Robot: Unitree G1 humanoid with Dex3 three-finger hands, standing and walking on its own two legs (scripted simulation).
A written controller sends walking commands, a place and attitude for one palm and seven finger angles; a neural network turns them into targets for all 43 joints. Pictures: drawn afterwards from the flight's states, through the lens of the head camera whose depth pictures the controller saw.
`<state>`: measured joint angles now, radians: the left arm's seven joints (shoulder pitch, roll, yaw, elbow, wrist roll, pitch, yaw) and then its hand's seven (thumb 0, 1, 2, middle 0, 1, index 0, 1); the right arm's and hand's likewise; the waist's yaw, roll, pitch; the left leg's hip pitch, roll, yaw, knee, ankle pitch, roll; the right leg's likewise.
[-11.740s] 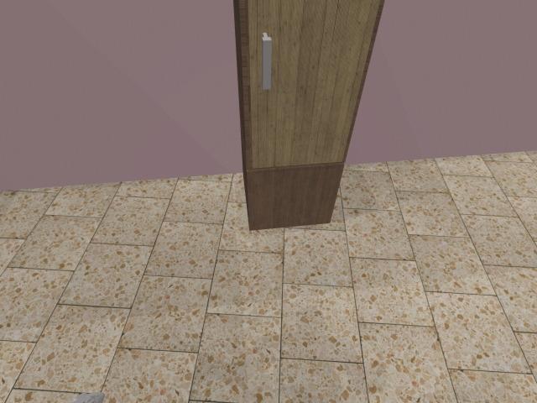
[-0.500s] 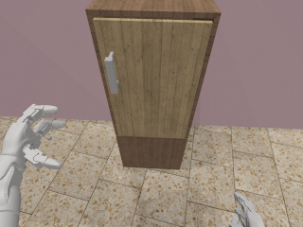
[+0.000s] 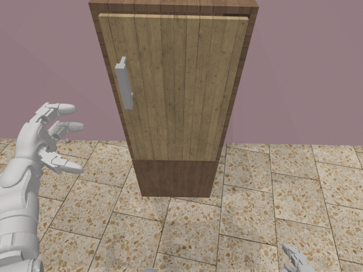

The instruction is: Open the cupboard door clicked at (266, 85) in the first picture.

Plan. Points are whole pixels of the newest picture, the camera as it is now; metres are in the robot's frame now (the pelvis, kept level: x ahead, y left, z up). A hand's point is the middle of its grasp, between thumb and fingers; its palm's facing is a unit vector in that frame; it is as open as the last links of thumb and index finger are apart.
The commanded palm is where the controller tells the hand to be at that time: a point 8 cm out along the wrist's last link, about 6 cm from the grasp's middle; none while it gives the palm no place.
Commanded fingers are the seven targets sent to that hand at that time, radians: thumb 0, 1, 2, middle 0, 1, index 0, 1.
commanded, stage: move the hooked fingers beside the handle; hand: left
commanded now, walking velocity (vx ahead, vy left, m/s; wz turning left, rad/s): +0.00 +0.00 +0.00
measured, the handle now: (126, 83) +0.58 +0.19 +0.10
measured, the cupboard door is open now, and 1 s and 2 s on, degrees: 0 0 0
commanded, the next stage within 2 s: slide the fingers in behind the handle in 1.90 s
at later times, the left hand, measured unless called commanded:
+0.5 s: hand (85, 113) +0.44 +0.25 +0.11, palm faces +0.04 -1.00 +0.00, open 14.0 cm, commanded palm +0.42 +0.30 +0.11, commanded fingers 0.00 -0.50 0.30 -0.30 -1.20 -0.30 -1.20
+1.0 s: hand (98, 93) +0.52 +0.25 +0.11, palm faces +0.03 -1.00 +0.01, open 14.0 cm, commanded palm +0.51 +0.29 +0.10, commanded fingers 0.00 -0.50 0.30 -0.30 -1.20 -0.30 -1.20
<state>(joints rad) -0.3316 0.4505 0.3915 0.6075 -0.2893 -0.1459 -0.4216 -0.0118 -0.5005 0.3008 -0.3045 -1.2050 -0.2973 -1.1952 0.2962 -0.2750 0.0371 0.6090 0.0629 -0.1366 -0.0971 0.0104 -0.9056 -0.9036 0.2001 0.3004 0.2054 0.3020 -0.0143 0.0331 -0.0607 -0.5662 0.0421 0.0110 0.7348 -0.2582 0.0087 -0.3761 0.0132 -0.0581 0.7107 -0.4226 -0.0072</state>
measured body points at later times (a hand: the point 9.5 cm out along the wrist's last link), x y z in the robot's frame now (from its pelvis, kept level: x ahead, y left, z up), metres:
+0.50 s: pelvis +0.00 +0.01 -0.01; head +0.05 +0.02 +0.44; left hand +0.43 +0.31 +0.11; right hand +0.06 -0.27 -0.11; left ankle +0.07 +0.11 -0.71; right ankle -0.04 -0.12 -0.71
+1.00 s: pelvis +0.01 +0.01 -0.02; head +0.11 +0.03 +0.42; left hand +0.51 +0.30 +0.11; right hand -0.01 -0.27 -0.12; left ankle +0.07 +0.11 -0.71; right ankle -0.04 -0.12 -0.71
